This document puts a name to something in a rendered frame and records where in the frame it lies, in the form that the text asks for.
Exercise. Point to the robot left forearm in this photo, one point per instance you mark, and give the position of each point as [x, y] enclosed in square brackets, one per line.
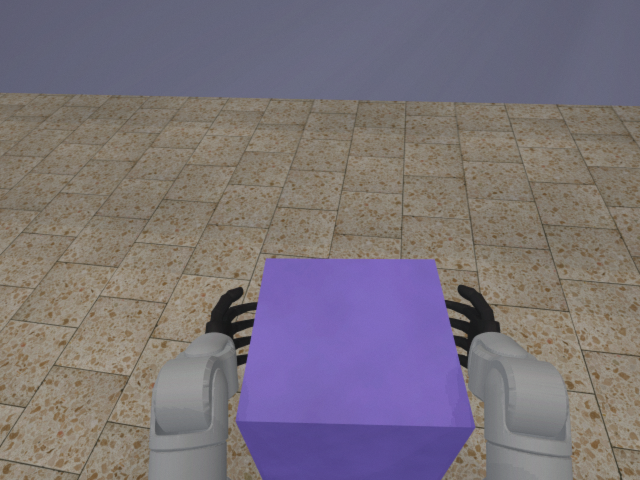
[189, 411]

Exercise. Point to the robot right forearm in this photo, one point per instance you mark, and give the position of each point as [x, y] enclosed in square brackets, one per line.
[526, 411]

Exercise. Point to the carton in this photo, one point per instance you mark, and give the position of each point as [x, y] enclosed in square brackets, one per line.
[353, 373]

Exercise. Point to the robot left hand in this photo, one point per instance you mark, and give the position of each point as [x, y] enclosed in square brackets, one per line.
[222, 315]

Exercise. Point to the robot right hand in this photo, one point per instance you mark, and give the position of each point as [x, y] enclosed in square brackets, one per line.
[481, 319]

